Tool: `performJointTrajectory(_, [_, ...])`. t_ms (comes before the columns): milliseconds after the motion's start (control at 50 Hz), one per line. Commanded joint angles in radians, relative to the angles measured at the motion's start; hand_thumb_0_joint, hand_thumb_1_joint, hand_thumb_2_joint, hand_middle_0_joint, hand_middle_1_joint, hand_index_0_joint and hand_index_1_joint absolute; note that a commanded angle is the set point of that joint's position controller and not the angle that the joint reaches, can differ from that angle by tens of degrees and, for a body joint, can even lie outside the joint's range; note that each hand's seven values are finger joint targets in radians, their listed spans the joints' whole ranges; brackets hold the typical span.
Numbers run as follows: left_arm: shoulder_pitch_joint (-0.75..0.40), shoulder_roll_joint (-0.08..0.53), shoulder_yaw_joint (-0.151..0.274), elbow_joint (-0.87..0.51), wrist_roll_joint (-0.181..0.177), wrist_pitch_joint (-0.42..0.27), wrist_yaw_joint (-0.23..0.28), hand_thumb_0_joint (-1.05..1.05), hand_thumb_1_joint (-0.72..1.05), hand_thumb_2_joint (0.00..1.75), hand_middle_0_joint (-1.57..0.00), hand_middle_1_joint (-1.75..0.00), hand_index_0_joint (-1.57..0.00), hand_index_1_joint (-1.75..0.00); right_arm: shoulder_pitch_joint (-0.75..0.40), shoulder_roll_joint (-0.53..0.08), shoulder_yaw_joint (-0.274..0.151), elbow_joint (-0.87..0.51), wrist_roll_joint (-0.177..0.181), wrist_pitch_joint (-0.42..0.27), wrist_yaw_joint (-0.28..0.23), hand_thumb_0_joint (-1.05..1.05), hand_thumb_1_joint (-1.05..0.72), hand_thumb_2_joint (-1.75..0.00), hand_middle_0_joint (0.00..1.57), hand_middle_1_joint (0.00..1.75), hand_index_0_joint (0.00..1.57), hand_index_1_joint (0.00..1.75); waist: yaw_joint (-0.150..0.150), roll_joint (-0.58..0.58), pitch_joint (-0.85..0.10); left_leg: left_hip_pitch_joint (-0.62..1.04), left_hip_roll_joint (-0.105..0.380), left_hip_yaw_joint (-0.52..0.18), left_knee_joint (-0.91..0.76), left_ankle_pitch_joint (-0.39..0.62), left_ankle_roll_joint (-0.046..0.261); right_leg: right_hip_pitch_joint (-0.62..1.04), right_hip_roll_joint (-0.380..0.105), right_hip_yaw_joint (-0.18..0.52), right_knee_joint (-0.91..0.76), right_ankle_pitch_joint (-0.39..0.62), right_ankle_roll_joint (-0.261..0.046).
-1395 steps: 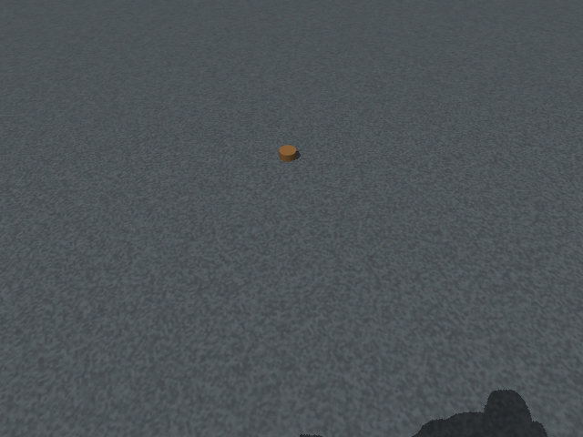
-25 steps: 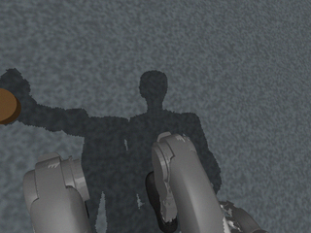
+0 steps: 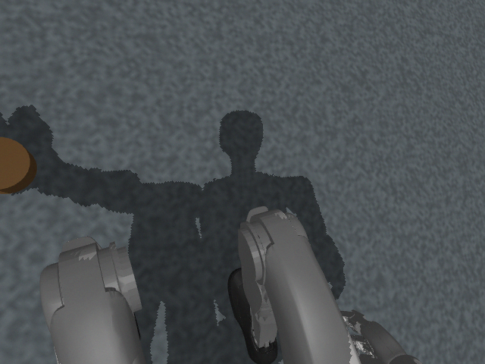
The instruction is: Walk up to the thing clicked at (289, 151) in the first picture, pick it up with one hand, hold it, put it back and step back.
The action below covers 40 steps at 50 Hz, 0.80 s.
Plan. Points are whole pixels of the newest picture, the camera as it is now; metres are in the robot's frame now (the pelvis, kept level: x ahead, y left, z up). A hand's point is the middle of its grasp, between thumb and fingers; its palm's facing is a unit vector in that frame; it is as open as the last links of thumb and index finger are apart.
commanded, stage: rise first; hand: left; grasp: from above
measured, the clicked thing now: (2, 166) +0.46 +0.36 -0.29
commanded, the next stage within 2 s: approach in 0.34 s
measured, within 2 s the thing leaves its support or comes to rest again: neither
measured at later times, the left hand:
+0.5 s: hand out of the picture +0.42 +0.40 -0.18, palm faces -0.42 -0.14 -0.90, open 14.2 cm
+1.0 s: hand out of the picture +0.48 +0.34 -0.17, palm faces -0.35 -0.09 -0.93, open 14.1 cm
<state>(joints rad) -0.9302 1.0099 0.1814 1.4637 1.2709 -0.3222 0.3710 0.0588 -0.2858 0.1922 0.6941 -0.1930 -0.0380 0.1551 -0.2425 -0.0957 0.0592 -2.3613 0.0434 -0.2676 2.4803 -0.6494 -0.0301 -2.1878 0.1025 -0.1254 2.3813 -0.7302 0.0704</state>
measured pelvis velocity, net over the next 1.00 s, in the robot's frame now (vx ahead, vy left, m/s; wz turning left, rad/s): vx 0.00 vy -0.01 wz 0.00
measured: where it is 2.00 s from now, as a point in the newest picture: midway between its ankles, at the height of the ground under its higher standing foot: (195, 348)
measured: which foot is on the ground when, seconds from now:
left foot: down 0.00-1.00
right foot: down 0.00-1.00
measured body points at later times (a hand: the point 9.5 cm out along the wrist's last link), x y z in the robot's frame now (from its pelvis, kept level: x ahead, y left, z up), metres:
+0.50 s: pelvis +0.00 +0.00 +0.00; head +0.24 +0.12 +0.36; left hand +0.44 +0.40 -0.13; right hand +0.09 -0.26 -0.09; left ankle +0.08 +0.14 -0.28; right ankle +0.10 -0.13 -0.28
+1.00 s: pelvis +0.00 -0.01 +0.00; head +0.25 +0.09 +0.36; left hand +0.49 +0.34 -0.11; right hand +0.07 -0.27 -0.08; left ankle +0.08 +0.14 -0.28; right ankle +0.10 -0.13 -0.28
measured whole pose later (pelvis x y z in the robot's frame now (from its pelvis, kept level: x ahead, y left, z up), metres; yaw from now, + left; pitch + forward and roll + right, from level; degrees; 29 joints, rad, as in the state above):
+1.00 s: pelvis +0.00 -0.01 +0.00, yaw +0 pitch +31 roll -10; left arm -1.03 0.92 0.15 1.51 1.25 -0.14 0.45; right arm 0.11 -0.30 0.20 0.66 -0.18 -0.07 0.15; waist -0.32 -0.06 0.04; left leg -2.37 0.06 -0.25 2.46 -0.65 -0.04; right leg -2.23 0.11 -0.11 2.38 -0.71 0.07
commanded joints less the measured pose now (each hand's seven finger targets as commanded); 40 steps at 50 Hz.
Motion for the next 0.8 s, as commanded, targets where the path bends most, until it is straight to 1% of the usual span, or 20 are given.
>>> performJointTrajectory(0, [-0.268, 0.295, 0.026, -0.133, -0.012, -0.001, 0.042, 0.00, -0.58, 1.03, -0.06, -1.01, -0.06, -1.02, 0.176, -0.284, -0.085, -0.005, -0.005, -0.003, -0.011, 0.00, -0.89, -0.89, 0.20, 0.30, 0.20, 0.30, -0.001, 0.461, -0.663, 0.577, 0.015, 0.138, -0.225, 0.151, 0.043, 0.236, 0.010, -0.108, -0.238, 0.255, -0.087])
performJointTrajectory(100, [-0.256, 0.288, 0.026, -0.118, -0.018, 0.008, 0.047, 0.00, -0.57, 1.02, -0.06, -1.01, -0.06, -1.02, 0.174, -0.286, -0.088, -0.012, -0.002, -0.005, -0.012, 0.00, -0.89, -0.89, 0.20, 0.30, 0.20, 0.30, 0.005, 0.465, -0.656, 0.580, 0.014, 0.135, -0.237, 0.150, 0.039, 0.222, 0.009, -0.114, -0.231, 0.252, -0.090])
performJointTrajectory(120, [-0.245, 0.281, 0.020, -0.093, -0.014, 0.013, 0.045, 0.00, -0.58, 1.02, -0.06, -1.01, -0.06, -1.02, 0.181, -0.287, -0.086, -0.008, -0.006, -0.006, -0.011, 0.00, -0.89, -0.89, 0.20, 0.30, 0.20, 0.30, -0.006, 0.460, -0.636, 0.570, 0.013, 0.136, -0.236, 0.152, 0.040, 0.226, 0.009, -0.114, -0.230, 0.255, -0.088])
performJointTrajectory(140, [-0.274, 0.293, 0.017, -0.127, -0.014, 0.010, 0.045, 0.00, -0.57, 1.02, -0.06, -1.02, -0.06, -1.02, 0.174, -0.288, -0.083, -0.010, -0.003, -0.005, -0.013, 0.00, -0.89, -0.89, 0.20, 0.30, 0.20, 0.30, -0.002, 0.468, -0.656, 0.578, 0.015, 0.131, -0.240, 0.152, 0.039, 0.225, 0.009, -0.117, -0.228, 0.257, -0.089])
performJointTrajectory(160, [-0.246, 0.279, 0.009, -0.081, -0.010, 0.017, 0.041, 0.00, -0.58, 1.02, -0.06, -1.01, -0.05, -1.02, 0.175, -0.285, -0.085, -0.011, -0.001, -0.007, -0.012, 0.00, -0.89, -0.89, 0.20, 0.30, 0.20, 0.30, -0.004, 0.452, -0.624, 0.569, 0.013, 0.131, -0.239, 0.148, 0.040, 0.208, 0.009, -0.116, -0.225, 0.251, -0.091])
performJointTrajectory(220, [-0.260, 0.283, 0.009, -0.082, -0.016, 0.015, 0.042, 0.00, -0.57, 1.02, -0.07, -1.01, -0.06, -1.02, 0.175, -0.286, -0.081, -0.016, -0.001, -0.013, -0.013, 0.00, -0.89, -0.89, 0.20, 0.30, 0.20, 0.30, -0.014, 0.429, -0.606, 0.537, 0.013, 0.133, -0.232, 0.124, 0.044, 0.219, 0.010, -0.111, -0.236, 0.238, -0.089])
performJointTrajectory(320, [-0.276, 0.339, 0.039, -0.124, -0.015, 0.006, 0.049, 0.00, -0.57, 1.01, -0.07, -1.02, -0.06, -1.02, 0.172, -0.287, -0.076, -0.017, -0.002, -0.018, -0.016, 0.00, -0.89, -0.89, 0.20, 0.30, 0.20, 0.30, 0.002, 0.465, -0.651, 0.554, 0.014, 0.143, -0.223, 0.126, 0.042, 0.244, 0.009, -0.103, -0.236, 0.237, -0.088])
performJointTrajectory(360, [-0.289, 0.322, 0.030, -0.142, -0.017, 0.007, 0.048, 0.00, -0.57, 1.01, -0.06, -1.02, -0.06, -1.02, 0.173, -0.288, -0.077, -0.012, -0.004, -0.019, -0.016, 0.00, -0.89, -0.89, 0.20, 0.30, 0.20, 0.30, -0.004, 0.483, -0.677, 0.581, 0.016, 0.137, -0.225, 0.145, 0.039, 0.233, 0.010, -0.110, -0.228, 0.251, -0.089])
performJointTrajectory(440, [-0.254, 0.290, 0.017, -0.102, -0.019, 0.015, 0.038, 0.00, -0.57, 1.00, -0.06, -1.04, -0.06, -1.04, 0.182, -0.290, -0.088, -0.011, 0.001, -0.023, -0.013, 0.00, -0.90, -0.89, 0.20, 0.30, 0.20, 0.30, -0.009, 0.470, -0.621, 0.564, 0.013, 0.133, -0.237, 0.125, 0.037, 0.200, 0.008, -0.114, -0.225, 0.233, -0.092])
performJointTrajectory(480, [-0.257, 0.281, 0.010, -0.124, -0.020, 0.014, 0.031, 0.00, -0.56, 1.00, -0.07, -1.04, -0.07, -1.04, 0.185, -0.287, -0.090, -0.011, 0.000, -0.021, -0.013, 0.00, -0.89, -0.89, 0.20, 0.30, 0.20, 0.30, -0.005, 0.462, -0.629, 0.555, 0.013, 0.138, -0.234, 0.120, 0.039, 0.210, 0.009, -0.113, -0.234, 0.231, -0.091])
performJointTrajectory(520, [-0.268, 0.234, -0.018, -0.116, -0.024, 0.015, 0.025, 0.00, -0.56, 1.00, -0.06, -1.05, -0.07, -1.04, 0.195, -0.284, -0.091, -0.008, -0.002, -0.022, -0.012, 0.00, -0.89, -0.89, 0.20, 0.30, 0.20, 0.30, -0.024, 0.463, -0.608, 0.557, 0.013, 0.135, -0.237, 0.121, 0.038, 0.204, 0.007, -0.116, -0.235, 0.236, -0.089])
performJointTrajectory(540, [-0.305, 0.230, -0.034, -0.164, -0.024, 0.011, 0.025, 0.00, -0.54, 0.99, -0.07, -1.06, -0.07, -1.05, 0.192, -0.283, -0.091, -0.008, 0.000, -0.021, -0.011, 0.00, -0.89, -0.89, 0.20, 0.30, 0.20, 0.30, -0.023, 0.473, -0.635, 0.562, 0.016, 0.136, -0.233, 0.122, 0.040, 0.209, 0.009, -0.111, -0.243, 0.242, -0.088])
performJointTrajectory(580, [-0.330, 0.189, -0.057, -0.165, -0.029, 0.012, 0.034, 0.00, -0.54, 0.98, -0.06, -1.06, -0.07, -1.05, 0.210, -0.287, -0.098, -0.006, 0.006, -0.023, -0.012, 0.00, -0.89, -0.89, 0.20, 0.30, 0.20, 0.30, -0.043, 0.464, -0.644, 0.571, 0.015, 0.129, -0.239, 0.122, 0.037, 0.199, 0.007, -0.120, -0.237, 0.247, -0.088])
performJointTrajectory(640, [-0.369, 0.150, -0.086, -0.173, -0.024, 0.013, 0.054, 0.00, -0.53, 0.98, -0.06, -1.06, -0.07, -1.05, 0.229, -0.288, -0.099, 0.000, 0.004, -0.028, -0.010, 0.00, -0.89, -0.89, 0.20, 0.30, 0.20, 0.30, -0.069, 0.479, -0.677, 0.609, 0.021, 0.120, -0.230, 0.165, 0.035, 0.203, 0.008, -0.129, -0.231, 0.290, -0.084])
performJointTrajectory(660, [-0.390, 0.155, -0.083, -0.176, -0.027, 0.019, 0.063, 0.00, -0.52, 0.96, -0.06, -1.07, -0.08, -1.05, 0.235, -0.287, -0.098, 0.002, 0.008, -0.029, -0.011, 0.00, -0.89, -0.89, 0.20, 0.30, 0.20, 0.30, -0.063, 0.472, -0.672, 0.608, 0.019, 0.124, -0.226, 0.181, 0.038, 0.196, 0.005, -0.123, -0.232, 0.304, -0.083])
performJointTrajectory(680, [-0.394, 0.145, -0.092, -0.164, -0.018, 0.029, 0.073, 0.00, -0.53, 0.97, -0.06, -1.07, -0.08, -1.05, 0.242, -0.284, -0.097, 0.004, 0.006, -0.032, -0.010, 0.00, -0.89, -0.89, 0.20, 0.30, 0.20, 0.30, -0.073, 0.486, -0.672, 0.613, 0.020, 0.126, -0.226, 0.189, 0.036, 0.201, 0.005, -0.121, -0.233, 0.314, -0.083])
performJointTrajectory(700, [-0.434, 0.162, -0.073, -0.184, -0.018, 0.034, 0.088, 0.00, -0.52, 0.96, -0.06, -1.06, -0.08, -1.05, 0.248, -0.290, -0.096, 0.006, 0.003, -0.033, -0.011, 0.00, -0.89, -0.89, 0.20, 0.30, 0.20, 0.30, -0.073, 0.497, -0.703, 0.622, 0.020, 0.128, -0.228, 0.199, 0.036, 0.213, 0.007, -0.124, -0.234, 0.325, -0.081])
performJointTrajectory(740, [-0.391, 0.164, -0.063, -0.097, -0.006, 0.064, 0.111, 0.00, -0.55, 0.98, -0.06, -1.06, -0.07, -1.05, 0.241, -0.286, -0.092, -0.001, 0.004, -0.038, -0.010, 0.00, -0.89, -0.89, 0.20, 0.30, 0.20, 0.30, -0.060, 0.495, -0.674, 0.601, 0.019, 0.137, -0.227, 0.195, 0.037, 0.208, 0.009, -0.116, -0.238, 0.323, -0.083])
performJointTrajectory(760, [-0.423, 0.196, -0.034, -0.116, -0.007, 0.074, 0.126, 0.00, -0.54, 0.97, -0.06, -1.06, -0.07, -1.05, 0.244, -0.286, -0.088, -0.004, 0.002, -0.038, -0.010, 0.00, -0.89, -0.89, 0.20, 0.30, 0.20, 0.30, -0.054, 0.500, -0.690, 0.584, 0.017, 0.142, -0.233, 0.190, 0.036, 0.221, 0.008, -0.115, -0.238, 0.321, -0.085])
performJointTrajectory(780, [-0.378, 0.205, -0.022, -0.060, 0.008, 0.095, 0.134, 0.00, -0.54, 0.97, -0.06, -1.06, -0.08, -1.05, 0.242, -0.286, -0.082, -0.010, -0.001, -0.037, -0.009, 0.00, -0.89, -0.89, 0.20, 0.30, 0.20, 0.30, -0.044, 0.495, -0.680, 0.575, 0.013, 0.149, -0.233, 0.194, 0.038, 0.234, 0.008, -0.110, -0.240, 0.323, -0.084])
